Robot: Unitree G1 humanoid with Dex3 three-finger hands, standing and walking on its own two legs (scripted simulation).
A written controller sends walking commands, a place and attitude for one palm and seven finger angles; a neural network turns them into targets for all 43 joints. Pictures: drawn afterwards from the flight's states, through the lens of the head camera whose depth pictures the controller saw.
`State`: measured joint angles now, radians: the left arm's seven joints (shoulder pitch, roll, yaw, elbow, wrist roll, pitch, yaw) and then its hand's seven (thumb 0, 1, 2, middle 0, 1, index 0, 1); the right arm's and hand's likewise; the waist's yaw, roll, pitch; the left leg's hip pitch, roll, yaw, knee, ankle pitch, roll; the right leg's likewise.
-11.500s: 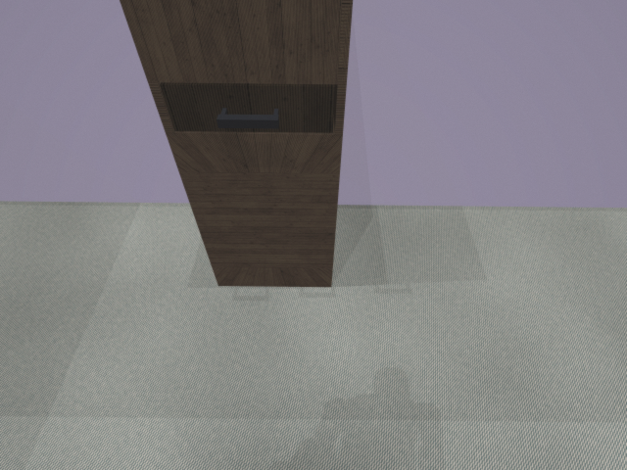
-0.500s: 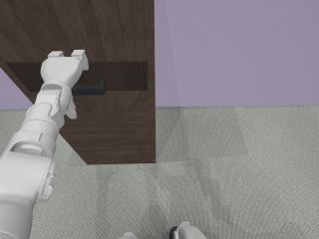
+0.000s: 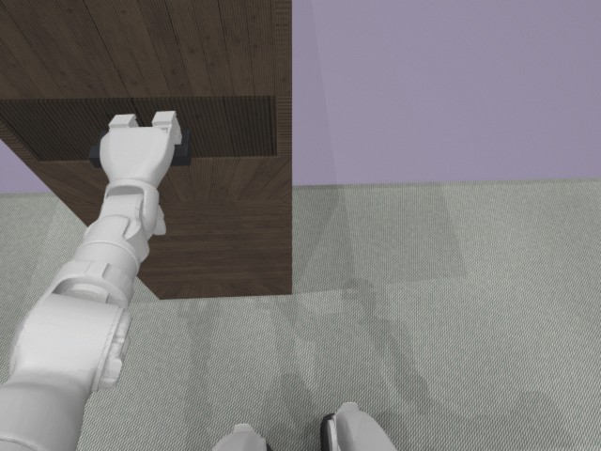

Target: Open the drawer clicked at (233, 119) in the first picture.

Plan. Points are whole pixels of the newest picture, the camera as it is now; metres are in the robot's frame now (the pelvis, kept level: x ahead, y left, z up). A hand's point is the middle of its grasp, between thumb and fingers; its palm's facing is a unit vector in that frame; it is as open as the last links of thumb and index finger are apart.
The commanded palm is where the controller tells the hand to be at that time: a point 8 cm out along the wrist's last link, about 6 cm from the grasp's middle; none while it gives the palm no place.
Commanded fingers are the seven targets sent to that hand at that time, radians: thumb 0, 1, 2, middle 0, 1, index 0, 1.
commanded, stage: lower the fingers behind the handle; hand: left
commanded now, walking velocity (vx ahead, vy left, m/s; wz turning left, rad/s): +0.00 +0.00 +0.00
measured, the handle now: (143, 146) +0.54 +0.20 +0.04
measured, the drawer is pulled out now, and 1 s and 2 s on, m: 0.00 0.00 0.00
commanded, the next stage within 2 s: close the thumb around the handle in 0.42 s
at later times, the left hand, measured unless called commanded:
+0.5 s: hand (149, 176) +0.50 +0.19 +0.02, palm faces +0.04 -0.02 -1.00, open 13.4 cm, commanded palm +0.49 +0.21 +0.06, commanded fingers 0.00 -0.50 0.30 -0.30 -1.20 -0.30 -1.20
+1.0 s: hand (147, 176) +0.50 +0.19 +0.03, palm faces +0.01 -0.01 -1.00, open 8.0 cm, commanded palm +0.49 +0.22 +0.06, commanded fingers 0.00 0.90 0.90 -0.40 -1.35 -0.40 -1.35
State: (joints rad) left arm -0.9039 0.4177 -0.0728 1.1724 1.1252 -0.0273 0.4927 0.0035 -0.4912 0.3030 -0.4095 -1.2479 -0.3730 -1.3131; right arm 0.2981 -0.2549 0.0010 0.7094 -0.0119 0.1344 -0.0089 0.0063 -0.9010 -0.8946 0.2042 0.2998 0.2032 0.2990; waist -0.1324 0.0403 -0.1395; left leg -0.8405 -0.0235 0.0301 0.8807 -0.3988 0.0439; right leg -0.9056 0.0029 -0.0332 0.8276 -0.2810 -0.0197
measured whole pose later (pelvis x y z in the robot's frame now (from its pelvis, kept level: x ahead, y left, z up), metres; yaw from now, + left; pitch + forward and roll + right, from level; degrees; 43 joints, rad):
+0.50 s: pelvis -0.01 +0.00 -0.01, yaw +0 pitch +21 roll +0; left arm -0.93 0.48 -0.07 1.16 1.11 -0.08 0.44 0.00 -0.49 0.30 -0.37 -1.26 -0.36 -1.29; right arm 0.35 -0.28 0.00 0.69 -0.01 0.11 -0.04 0.01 -0.90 -0.89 0.20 0.30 0.20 0.30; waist -0.15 0.03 -0.13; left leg -0.91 -0.02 0.03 0.94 -0.40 0.04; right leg -0.97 0.00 -0.03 0.88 -0.28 -0.02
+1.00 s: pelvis -0.02 +0.00 -0.01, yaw +0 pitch +21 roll +0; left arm -0.95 0.52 -0.06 1.16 1.11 -0.12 0.40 0.00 0.37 0.67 -0.38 -1.29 -0.35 -1.29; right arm 0.35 -0.29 0.01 0.66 0.00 0.08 -0.05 0.01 -0.90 -0.89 0.20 0.30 0.20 0.30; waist -0.16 0.03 -0.12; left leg -0.93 -0.02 0.03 0.95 -0.40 0.05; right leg -0.99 0.00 -0.03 0.89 -0.28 -0.02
